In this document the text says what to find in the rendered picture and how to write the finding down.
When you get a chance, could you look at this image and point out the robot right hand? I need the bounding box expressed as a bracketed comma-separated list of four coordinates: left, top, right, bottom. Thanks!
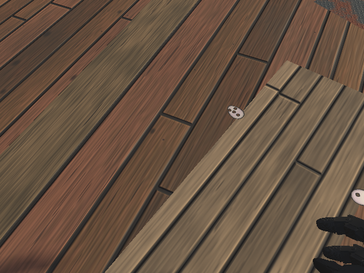
[313, 215, 364, 273]

